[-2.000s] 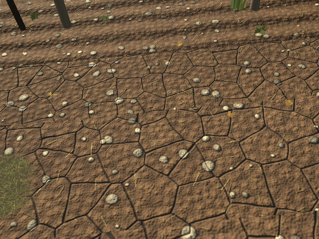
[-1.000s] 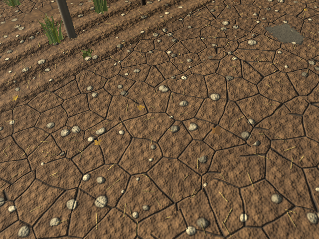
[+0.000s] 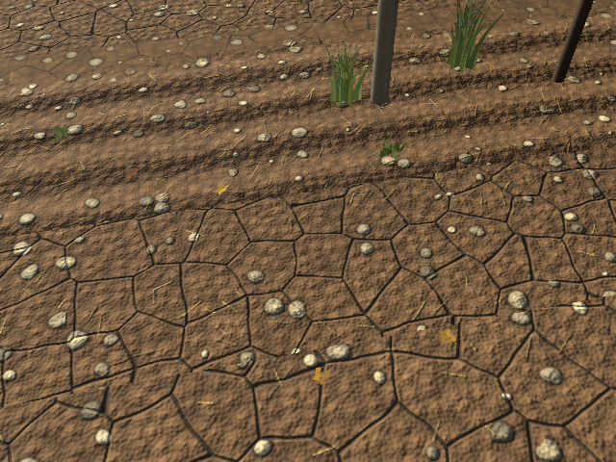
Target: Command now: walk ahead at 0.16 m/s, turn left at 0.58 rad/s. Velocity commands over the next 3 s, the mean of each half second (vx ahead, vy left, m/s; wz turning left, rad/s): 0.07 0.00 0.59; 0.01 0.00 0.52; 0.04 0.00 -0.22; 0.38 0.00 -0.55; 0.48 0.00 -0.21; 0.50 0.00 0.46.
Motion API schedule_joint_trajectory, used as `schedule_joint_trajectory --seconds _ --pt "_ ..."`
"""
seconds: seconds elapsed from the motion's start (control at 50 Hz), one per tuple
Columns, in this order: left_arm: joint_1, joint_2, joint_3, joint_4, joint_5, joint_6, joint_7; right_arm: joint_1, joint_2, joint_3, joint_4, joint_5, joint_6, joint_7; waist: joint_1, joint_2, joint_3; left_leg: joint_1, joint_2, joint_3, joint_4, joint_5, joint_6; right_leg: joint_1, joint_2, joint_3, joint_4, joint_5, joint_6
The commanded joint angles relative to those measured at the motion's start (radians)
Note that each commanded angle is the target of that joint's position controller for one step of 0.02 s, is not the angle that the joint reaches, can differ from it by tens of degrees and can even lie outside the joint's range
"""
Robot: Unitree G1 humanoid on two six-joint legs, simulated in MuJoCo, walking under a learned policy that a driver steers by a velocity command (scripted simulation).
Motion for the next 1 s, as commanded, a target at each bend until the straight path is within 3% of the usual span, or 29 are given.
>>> schedule_joint_trajectory --seconds 0.02,0.04,0.06,0.08,0.1,0.16,0.26,0.28,0.3,0.34,0.44,0.46,0.5,0.54,0.58,0.6,0.62,0.64,0.66,0.68,0.7,0.72,0.74,0.76,0.78,0.8,0.82,0.9,1.0 --pt "0.097 0.118 0.030 -0.057 -0.018 -0.016 -0.006 0.031 -0.112 -0.026 -0.064 -0.025 0.008 -0.004 -0.005 -0.071 -0.024 -0.355 0.109 0.062 0.284 0.003 -0.039 0.262 -0.427 0.518 -0.325 0.826 -0.257" --pt "0.066 0.116 0.028 -0.058 -0.008 -0.017 -0.003 -0.021 -0.124 -0.031 -0.069 -0.018 0.022 0.009 -0.009 -0.065 0.017 -0.342 0.135 0.065 0.242 0.046 -0.051 0.201 -0.386 0.434 -0.357 0.744 -0.242" --pt "0.086 0.133 0.034 -0.040 0.003 -0.018 0.004 -0.045 -0.107 -0.027 -0.070 -0.012 0.035 0.022 0.001 -0.095 0.020 -0.310 0.135 0.081 0.244 0.079 -0.060 0.165 -0.356 0.355 -0.362 0.791 -0.228" --pt "0.112 0.158 0.043 -0.027 0.002 -0.013 0.009 -0.054 -0.087 -0.022 -0.072 -0.004 0.045 0.034 -0.005 -0.097 0.003 -0.284 0.141 0.095 0.218 0.121 -0.061 0.161 -0.334 0.287 -0.370 0.781 -0.205" --pt "0.113 0.159 0.045 -0.028 0.013 -0.009 0.013 -0.058 -0.071 -0.018 -0.066 0.003 0.052 0.042 0.000 -0.108 -0.025 -0.257 0.129 0.130 0.222 0.195 -0.063 0.153 -0.299 0.212 -0.365 0.731 -0.198" --pt "0.121 0.135 0.040 -0.035 0.009 -0.012 0.018 -0.119 -0.067 -0.020 -0.069 -0.012 0.058 0.045 0.012 -0.105 -0.056 -0.324 0.130 0.145 0.244 0.328 -0.045 0.211 -0.291 0.122 -0.322 0.735 -0.170" --pt "0.188 0.143 0.044 -0.034 0.022 -0.010 0.018 -0.212 -0.057 -0.019 -0.087 -0.022 0.071 0.040 0.053 -0.139 -0.048 -0.415 0.142 0.158 0.197 0.355 -0.062 0.292 -0.330 0.072 -0.274 0.716 -0.170" --pt "0.226 0.153 0.046 -0.026 0.026 -0.013 0.014 -0.258 -0.073 -0.027 -0.096 -0.015 0.069 0.041 0.074 -0.150 -0.024 -0.485 0.141 0.165 0.137 0.411 -0.074 0.331 -0.309 0.058 -0.294 0.548 -0.156" --pt "0.238 0.150 0.047 -0.023 0.028 -0.015 0.014 -0.293 -0.063 -0.026 -0.107 -0.019 0.070 0.043 0.088 -0.167 -0.010 -0.504 0.150 0.160 0.102 0.418 -0.080 0.338 -0.330 0.073 -0.291 0.494 -0.158" --pt "0.303 0.172 0.062 -0.001 0.030 -0.037 0.027 -0.389 -0.082 -0.040 -0.137 -0.023 0.063 0.038 0.133 -0.173 0.003 -0.652 0.173 0.071 0.082 0.394 -0.089 0.451 -0.392 0.143 -0.281 0.321 -0.139" --pt "0.290 0.170 0.065 -0.009 0.037 -0.047 0.024 -0.422 -0.059 -0.042 -0.150 -0.019 0.052 0.038 0.119 -0.124 0.027 -0.678 0.212 0.066 0.044 0.429 -0.076 0.380 -0.464 0.134 -0.226 0.263 -0.125" --pt "0.250 0.168 0.066 -0.016 0.041 -0.044 0.028 -0.423 -0.058 -0.037 -0.158 -0.003 0.054 0.051 0.096 -0.109 0.057 -0.618 0.226 0.062 -0.097 0.542 -0.086 0.300 -0.442 0.107 -0.224 0.075 -0.090" --pt "0.211 0.156 0.062 -0.023 0.045 -0.051 0.027 -0.442 -0.035 -0.026 -0.146 0.014 0.057 0.094 0.098 -0.081 0.090 -0.429 0.239 0.145 -0.293 0.779 -0.103 0.163 -0.396 0.008 -0.200 -0.129 -0.040" --pt "0.187 0.131 0.056 -0.013 0.020 -0.046 0.017 -0.389 0.019 -0.004 -0.098 0.028 0.056 0.129 0.084 -0.053 0.077 -0.084 0.219 0.219 -0.461 0.958 -0.119 -0.026 -0.325 -0.125 -0.119 -0.226 0.008" --pt "0.159 0.133 0.065 -0.001 -0.003 -0.036 0.013 -0.288 -0.018 -0.016 -0.026 0.026 0.062 0.126 0.040 -0.049 0.076 -0.007 0.243 0.230 -0.549 1.012 -0.120 0.005 -0.321 -0.170 0.035 -0.234 0.014" --pt "0.169 0.126 0.068 0.007 -0.004 -0.017 0.016 -0.203 -0.039 -0.024 0.031 0.011 0.057 0.111 0.012 -0.024 0.050 0.051 0.251 0.242 -0.617 1.038 -0.110 0.048 -0.310 -0.198 0.179 -0.233 0.015" --pt "0.169 0.123 0.069 0.021 -0.020 0.005 0.019 -0.068 -0.042 -0.030 0.101 -0.019 0.041 0.093 -0.052 0.014 0.012 0.180 0.237 0.274 -0.731 1.083 -0.097 0.062 -0.271 -0.242 0.370 -0.197 0.014" --pt "0.162 0.124 0.075 0.036 -0.029 0.023 0.027 0.145 -0.074 -0.046 0.200 -0.057 0.017 0.074 -0.150 0.109 -0.048 0.431 0.227 0.245 -0.799 1.089 -0.059 -0.043 -0.205 -0.261 0.685 -0.295 0.009" --pt "0.166 0.099 0.074 0.054 -0.030 0.033 0.033 0.291 -0.162 -0.068 0.257 -0.068 -0.009 0.063 -0.208 0.241 -0.039 0.601 0.282 0.173 -0.701 1.264 -0.039 -0.269 -0.111 -0.206 1.087 -0.577 0.007" --pt "0.294 0.033 0.058 -0.001 -0.030 0.043 0.028 0.251 -0.262 -0.060 0.213 -0.027 -0.024 0.071 -0.025 0.322 -0.119 0.752 0.458 0.015 -0.373 1.957 -0.003 -0.572 -0.107 -0.082 1.241 -0.586 0.011" --pt "0.277 0.064 0.049 -0.002 0.006 0.055 0.040 0.165 -0.252 -0.061 0.140 0.020 -0.029 0.071 -0.036 0.226 -0.246 0.706 0.522 -0.092 -0.424 1.884 0.036 -0.603 -0.135 -0.038 1.284 -0.441 0.025" --pt "0.241 0.064 0.043 -0.002 0.025 0.061 0.044 0.053 -0.206 -0.048 0.096 0.033 -0.028 0.060 0.005 0.118 -0.260 0.574 0.538 -0.143 -0.490 1.577 0.095 -0.598 -0.131 -0.024 1.306 -0.288 0.029" --pt "0.207 0.027 0.026 -0.018 0.041 0.059 0.045 -0.055 -0.205 -0.047 0.058 0.035 -0.026 0.030 0.044 0.153 -0.317 0.490 0.587 -0.273 -0.565 1.190 0.185 -0.618 -0.136 0.005 1.327 -0.181 0.037" --pt "0.121 0.058 0.021 -0.036 0.059 0.065 0.048 -0.100 -0.146 -0.021 0.040 0.033 -0.031 0.012 0.038 0.111 -0.289 0.306 0.568 -0.285 -0.654 0.800 0.190 -0.575 -0.156 0.066 1.112 0.025 0.050" --pt "0.059 0.091 0.030 -0.035 0.046 0.082 0.049 -0.132 -0.097 0.000 0.041 0.011 -0.034 0.004 0.036 0.097 -0.195 0.129 0.519 -0.272 -0.691 0.710 0.199 -0.499 -0.137 0.069 1.062 0.077 0.064" --pt "0.035 0.093 0.031 -0.036 0.040 0.096 0.052 -0.117 -0.081 0.007 0.053 -0.001 -0.039 0.001 0.040 0.073 -0.157 0.047 0.495 -0.276 -0.676 0.772 0.194 -0.468 -0.122 0.068 1.052 0.093 0.074" --pt "0.007 0.082 0.023 -0.060 0.028 0.100 0.045 -0.091 -0.078 0.011 0.074 0.003 -0.045 -0.004 0.063 0.017 -0.110 -0.027 0.444 -0.216 -0.691 0.754 0.175 -0.423 -0.126 0.080 0.849 0.161 0.096" --pt "-0.025 0.012 0.005 -0.066 0.038 0.105 0.041 0.041 -0.048 0.015 0.101 0.006 -0.042 -0.018 0.010 0.027 -0.166 0.148 0.409 -0.222 -0.642 0.811 0.143 -0.481 -0.083 0.073 0.702 0.161 0.105" --pt "-0.126 -0.019 0.002 -0.102 0.028 0.120 0.030 0.081 0.000 0.024 0.076 -0.007 -0.019 -0.025 -0.037 0.061 -0.085 0.162 0.356 -0.223 -0.715 0.447 0.085 -0.450 -0.073 0.073 0.399 0.195 0.104"
Next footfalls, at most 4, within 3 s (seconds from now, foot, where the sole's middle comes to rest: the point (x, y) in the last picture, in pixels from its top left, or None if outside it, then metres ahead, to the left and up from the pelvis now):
0.64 left None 0.20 0.24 -0.91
1.22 right None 0.31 0.07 -0.91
1.92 right None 0.54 0.08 -0.91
2.44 left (236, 389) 0.74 0.22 -0.91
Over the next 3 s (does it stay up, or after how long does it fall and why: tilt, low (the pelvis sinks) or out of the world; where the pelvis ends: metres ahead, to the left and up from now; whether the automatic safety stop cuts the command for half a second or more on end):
stays up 1.03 0.13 -0.30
